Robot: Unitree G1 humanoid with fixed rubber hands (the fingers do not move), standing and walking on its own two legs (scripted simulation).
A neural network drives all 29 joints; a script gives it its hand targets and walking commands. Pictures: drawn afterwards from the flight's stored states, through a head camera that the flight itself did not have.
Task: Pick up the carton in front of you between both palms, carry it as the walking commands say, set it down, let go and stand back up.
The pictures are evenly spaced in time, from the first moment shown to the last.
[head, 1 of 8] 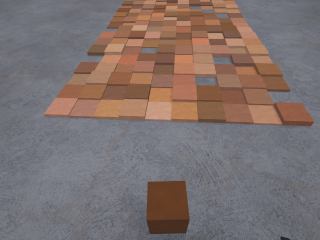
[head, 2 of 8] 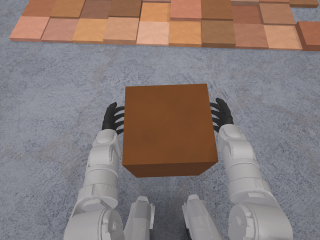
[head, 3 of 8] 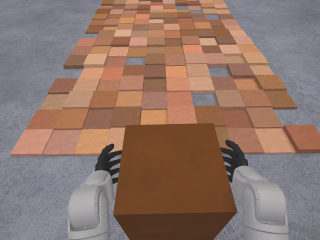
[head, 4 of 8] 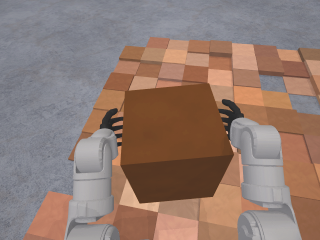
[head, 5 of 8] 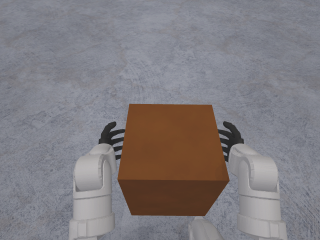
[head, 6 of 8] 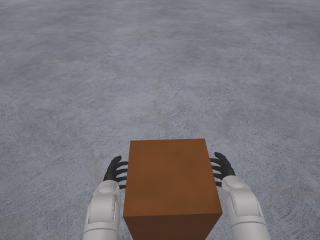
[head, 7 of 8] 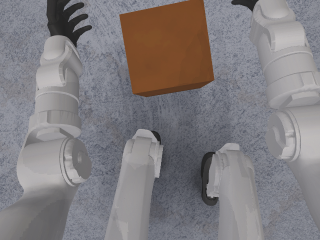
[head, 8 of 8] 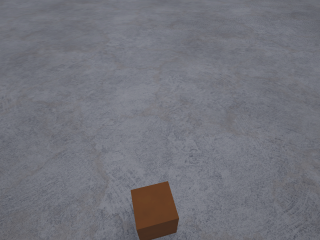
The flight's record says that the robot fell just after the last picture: no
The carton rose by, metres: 0.80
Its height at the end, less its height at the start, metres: +0.00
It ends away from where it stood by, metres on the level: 6.25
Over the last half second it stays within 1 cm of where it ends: yes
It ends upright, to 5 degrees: yes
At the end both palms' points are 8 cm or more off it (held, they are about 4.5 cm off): yes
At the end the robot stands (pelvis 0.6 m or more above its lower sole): yes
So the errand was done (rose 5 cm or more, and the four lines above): yes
